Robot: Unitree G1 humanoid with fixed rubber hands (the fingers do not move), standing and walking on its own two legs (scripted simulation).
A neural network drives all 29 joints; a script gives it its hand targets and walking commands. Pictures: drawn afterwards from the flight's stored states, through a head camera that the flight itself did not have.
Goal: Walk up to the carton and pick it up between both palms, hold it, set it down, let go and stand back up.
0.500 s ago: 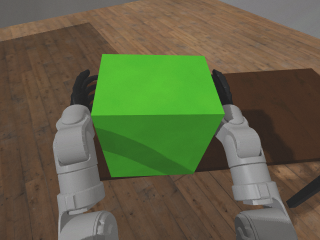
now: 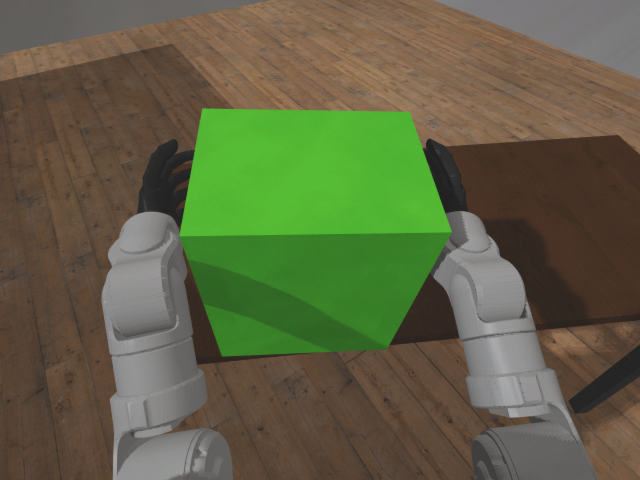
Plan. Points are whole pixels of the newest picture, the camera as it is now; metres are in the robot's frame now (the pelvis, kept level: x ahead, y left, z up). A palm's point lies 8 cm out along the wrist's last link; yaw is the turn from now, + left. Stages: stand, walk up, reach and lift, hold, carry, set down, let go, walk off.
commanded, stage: hold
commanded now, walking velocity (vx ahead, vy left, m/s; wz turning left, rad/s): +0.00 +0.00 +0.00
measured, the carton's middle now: (307, 245) +0.35 +0.00 +0.13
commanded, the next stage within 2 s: none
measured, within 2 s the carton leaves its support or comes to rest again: neither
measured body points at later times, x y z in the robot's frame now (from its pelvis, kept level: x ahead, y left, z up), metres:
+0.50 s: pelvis +0.00 +0.00 +0.00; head -0.01 -0.01 +0.45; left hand +0.36 +0.16 +0.19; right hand +0.37 -0.16 +0.17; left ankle +0.00 +0.12 -0.76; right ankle +0.00 -0.11 -0.76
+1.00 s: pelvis +0.00 +0.00 +0.00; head -0.01 -0.01 +0.45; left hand +0.36 +0.16 +0.18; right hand +0.37 -0.15 +0.16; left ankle +0.00 +0.12 -0.76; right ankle +0.00 -0.11 -0.76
